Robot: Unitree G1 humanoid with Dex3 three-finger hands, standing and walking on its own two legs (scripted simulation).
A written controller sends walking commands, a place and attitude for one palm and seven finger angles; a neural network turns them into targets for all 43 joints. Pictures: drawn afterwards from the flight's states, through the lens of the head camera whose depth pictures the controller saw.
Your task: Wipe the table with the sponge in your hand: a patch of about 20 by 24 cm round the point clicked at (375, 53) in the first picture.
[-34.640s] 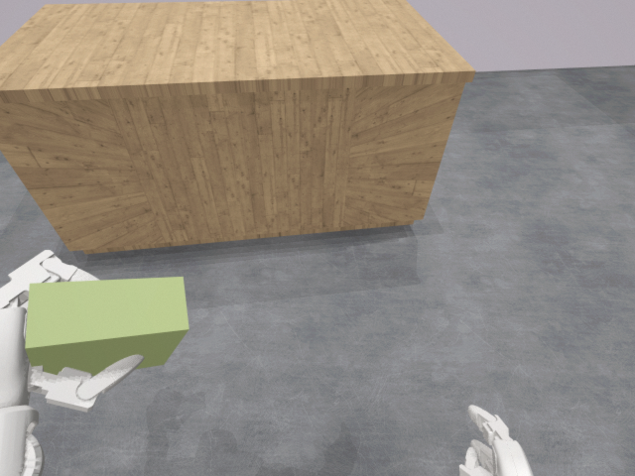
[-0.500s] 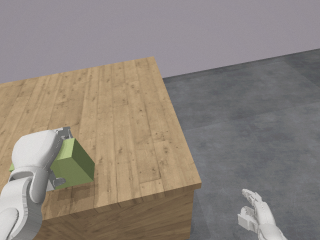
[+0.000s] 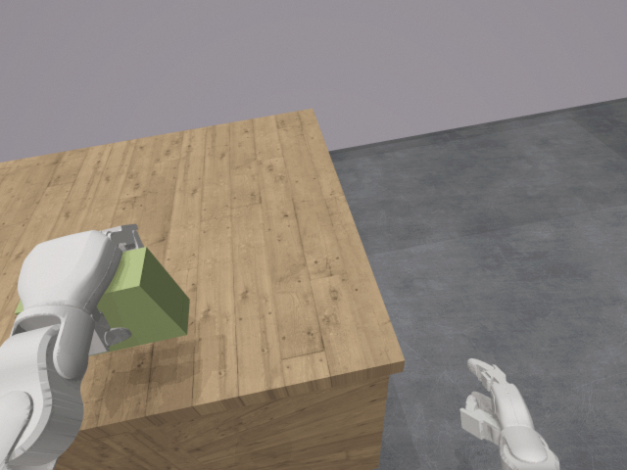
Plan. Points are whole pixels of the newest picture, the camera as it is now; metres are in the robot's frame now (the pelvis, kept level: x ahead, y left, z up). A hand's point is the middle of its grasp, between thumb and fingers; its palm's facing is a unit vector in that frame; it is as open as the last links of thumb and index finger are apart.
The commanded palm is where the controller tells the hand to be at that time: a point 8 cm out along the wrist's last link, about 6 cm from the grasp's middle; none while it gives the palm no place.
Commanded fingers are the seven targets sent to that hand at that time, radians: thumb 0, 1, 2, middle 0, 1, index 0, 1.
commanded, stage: lift the sponge slowly off the table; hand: left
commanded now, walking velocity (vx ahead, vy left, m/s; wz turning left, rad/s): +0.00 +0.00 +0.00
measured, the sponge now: (122, 313) +0.23 +0.29 +0.11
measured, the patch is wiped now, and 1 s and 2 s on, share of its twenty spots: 1.00 1.00 1.00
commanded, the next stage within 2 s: bring the sponge back beside the body in 0.22 s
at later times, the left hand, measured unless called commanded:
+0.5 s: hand (111, 292) +0.23 +0.28 +0.15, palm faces +0.09 -0.07 -0.99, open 9.6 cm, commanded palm +0.19 +0.28 +0.22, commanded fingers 0.00 0.10 1.30 -1.20 -1.60 -1.20 -1.60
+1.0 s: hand (107, 303) +0.22 +0.28 +0.14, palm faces +0.09 -0.07 -0.99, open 9.6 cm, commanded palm +0.18 +0.28 +0.21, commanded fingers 0.00 0.10 1.30 -1.20 -1.60 -1.20 -1.60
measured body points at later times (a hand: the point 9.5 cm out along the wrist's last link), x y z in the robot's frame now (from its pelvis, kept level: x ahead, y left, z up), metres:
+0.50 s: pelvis +0.00 +0.00 +0.00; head +0.01 -0.05 +0.45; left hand +0.22 +0.27 +0.21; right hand +0.25 -0.20 -0.09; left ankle -0.02 +0.14 -0.74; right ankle +0.00 -0.13 -0.74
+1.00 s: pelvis +0.01 +0.00 +0.00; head +0.01 -0.05 +0.45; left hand +0.21 +0.28 +0.20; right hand +0.25 -0.20 -0.09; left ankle -0.02 +0.14 -0.74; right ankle +0.00 -0.13 -0.74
